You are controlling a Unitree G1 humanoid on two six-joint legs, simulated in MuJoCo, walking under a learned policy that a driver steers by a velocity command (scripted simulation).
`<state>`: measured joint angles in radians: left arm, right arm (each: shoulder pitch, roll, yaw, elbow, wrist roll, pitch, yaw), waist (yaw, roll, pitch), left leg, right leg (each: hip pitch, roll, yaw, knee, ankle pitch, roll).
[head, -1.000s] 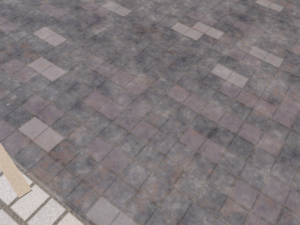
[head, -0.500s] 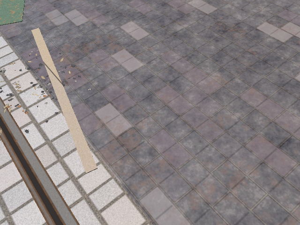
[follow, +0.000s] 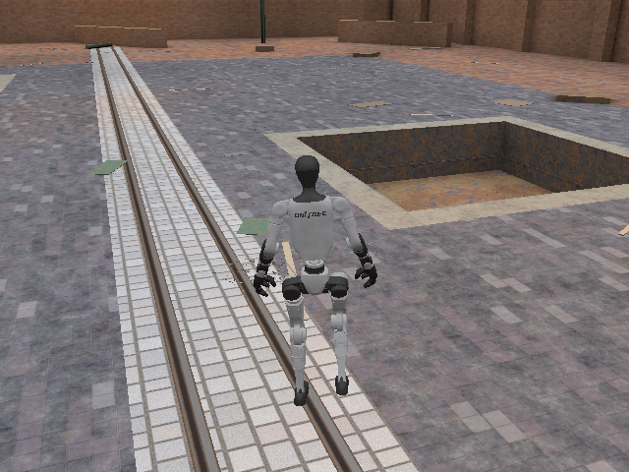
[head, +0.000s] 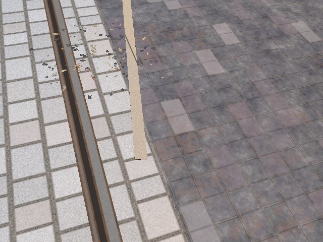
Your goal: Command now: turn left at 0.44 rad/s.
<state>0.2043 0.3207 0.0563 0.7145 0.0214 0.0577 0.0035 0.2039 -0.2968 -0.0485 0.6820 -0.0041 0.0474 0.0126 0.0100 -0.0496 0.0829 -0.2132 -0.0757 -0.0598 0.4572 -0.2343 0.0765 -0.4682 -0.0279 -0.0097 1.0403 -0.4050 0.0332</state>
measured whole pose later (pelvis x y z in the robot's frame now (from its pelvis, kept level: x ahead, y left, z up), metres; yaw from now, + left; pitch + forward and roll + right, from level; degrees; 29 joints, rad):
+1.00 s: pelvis +0.19 +0.03 +0.00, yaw +4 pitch +1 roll +1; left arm 0.09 0.26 0.03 0.82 0.04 -0.02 -0.05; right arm 0.46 -0.22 -0.01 1.00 -0.02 -0.08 0.00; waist -0.05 -0.04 0.03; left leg 0.09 -0.07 0.02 0.16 -0.27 0.07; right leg -0.62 -0.07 -0.05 0.78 -0.12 -0.02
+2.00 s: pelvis +0.74 +0.06 +0.00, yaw -11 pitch +0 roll +1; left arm 0.16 0.26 0.07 0.87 0.03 0.00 -0.05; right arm 0.37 -0.22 -0.05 0.97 -0.02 -0.11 -0.01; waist -0.02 -0.04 0.04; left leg -0.05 -0.02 0.22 0.27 -0.22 0.05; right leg -0.66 -0.09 -0.01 0.99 -0.10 -0.05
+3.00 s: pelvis +1.25 -0.16 +0.00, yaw -40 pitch +1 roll +1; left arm 0.24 0.28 0.05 0.82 0.04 -0.03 -0.03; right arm 0.32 -0.25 -0.04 0.86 -0.02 -0.09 0.01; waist -0.01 -0.05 0.03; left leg -0.19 -0.05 0.06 0.35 -0.18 0.06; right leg -0.50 0.02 0.08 1.07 -0.30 -0.06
